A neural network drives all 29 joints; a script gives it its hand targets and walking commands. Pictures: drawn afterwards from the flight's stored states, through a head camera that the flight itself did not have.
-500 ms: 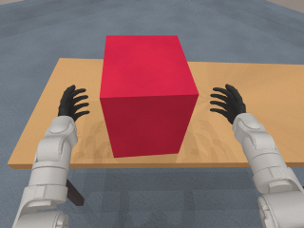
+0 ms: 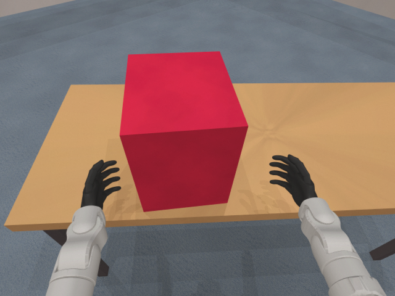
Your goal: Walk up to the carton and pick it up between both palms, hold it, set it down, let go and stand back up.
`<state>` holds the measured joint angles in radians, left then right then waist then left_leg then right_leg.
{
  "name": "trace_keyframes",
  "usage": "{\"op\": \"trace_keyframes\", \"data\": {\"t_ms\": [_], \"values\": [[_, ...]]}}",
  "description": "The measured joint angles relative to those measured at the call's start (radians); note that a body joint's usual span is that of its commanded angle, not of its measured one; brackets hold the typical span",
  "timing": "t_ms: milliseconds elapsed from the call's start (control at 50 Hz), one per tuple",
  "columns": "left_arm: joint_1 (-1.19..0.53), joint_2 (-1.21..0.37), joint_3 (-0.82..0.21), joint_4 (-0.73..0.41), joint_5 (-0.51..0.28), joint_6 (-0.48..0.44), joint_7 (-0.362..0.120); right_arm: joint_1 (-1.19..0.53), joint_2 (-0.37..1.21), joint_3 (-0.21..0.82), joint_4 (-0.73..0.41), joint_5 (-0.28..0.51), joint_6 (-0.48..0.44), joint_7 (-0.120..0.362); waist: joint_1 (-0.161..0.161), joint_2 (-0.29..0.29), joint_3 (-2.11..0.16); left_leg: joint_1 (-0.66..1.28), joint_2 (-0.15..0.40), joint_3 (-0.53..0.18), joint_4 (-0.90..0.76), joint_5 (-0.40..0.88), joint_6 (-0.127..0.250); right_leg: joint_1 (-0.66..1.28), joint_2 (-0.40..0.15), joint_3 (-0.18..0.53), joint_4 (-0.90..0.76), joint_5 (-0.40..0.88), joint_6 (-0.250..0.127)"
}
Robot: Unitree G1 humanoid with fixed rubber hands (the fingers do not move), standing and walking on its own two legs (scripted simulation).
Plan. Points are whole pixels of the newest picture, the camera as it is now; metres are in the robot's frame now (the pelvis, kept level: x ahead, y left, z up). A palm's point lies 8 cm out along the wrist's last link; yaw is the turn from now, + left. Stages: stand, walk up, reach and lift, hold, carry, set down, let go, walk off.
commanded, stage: set down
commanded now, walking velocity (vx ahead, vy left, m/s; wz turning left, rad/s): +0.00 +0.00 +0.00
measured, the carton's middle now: (180, 133) +0.48 +0.06 +0.04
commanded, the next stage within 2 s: let go in 1.66 s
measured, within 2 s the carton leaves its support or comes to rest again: neither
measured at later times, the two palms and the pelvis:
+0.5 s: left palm (95, 234) +0.24 +0.21 -0.01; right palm (308, 237) +0.25 -0.21 -0.01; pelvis -0.01 +0.00 +0.00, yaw -1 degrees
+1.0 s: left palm (90, 256) +0.21 +0.22 -0.04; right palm (299, 257) +0.22 -0.20 -0.04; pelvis +0.01 +0.01 +0.00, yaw -1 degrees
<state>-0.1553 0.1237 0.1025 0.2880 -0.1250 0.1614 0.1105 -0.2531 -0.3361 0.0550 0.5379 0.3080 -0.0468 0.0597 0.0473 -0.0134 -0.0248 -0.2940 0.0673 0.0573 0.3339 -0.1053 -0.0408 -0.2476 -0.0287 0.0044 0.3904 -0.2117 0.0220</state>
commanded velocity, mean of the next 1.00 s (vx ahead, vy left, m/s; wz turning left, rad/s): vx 0.00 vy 0.00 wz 0.00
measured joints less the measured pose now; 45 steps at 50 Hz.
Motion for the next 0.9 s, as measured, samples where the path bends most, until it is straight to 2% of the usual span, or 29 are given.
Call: {"op": "trace_keyframes", "data": {"t_ms": [360, 580, 720, 900], "values": [[0.13, -0.005, -0.039, 0.1, 0.024, -0.159, 0.042, 0.185, 0.053, -0.003, 0.03, -0.035, -0.117, 0.01, -0.007, -0.012, 0.022, 0.057, 0.008, 0.001, 0.034, -0.026, -0.003, 0.066, 0.007, 0.003, 0.011, -0.013, -0.005], [0.127, -0.016, -0.069, 0.166, 0.02, -0.174, 0.062, 0.23, 0.065, -0.022, 0.043, -0.066, -0.116, 0.016, -0.002, 0.001, 0.034, 0.058, 0.009, 0.009, 0.05, -0.031, -0.001, 0.064, 0.008, 0.013, 0.027, -0.014, -0.004], [0.132, -0.026, -0.058, 0.195, 0.035, -0.175, 0.048, 0.241, 0.075, -0.023, 0.057, -0.094, -0.115, 0.008, 0.005, 0.006, 0.045, 0.072, 0.01, 0.017, 0.044, -0.033, 0.0, 0.075, 0.008, 0.021, 0.018, -0.012, -0.001], [0.208, -0.016, -0.046, 0.19, 0.069, -0.186, 0.007, 0.292, 0.113, -0.023, 0.085, -0.153, -0.147, -0.017, 0.008, 0.001, 0.066, 0.114, 0.008, 0.02, 0.029, -0.043, 0.0, 0.126, 0.006, 0.023, -0.017, -0.011, 0.002]]}}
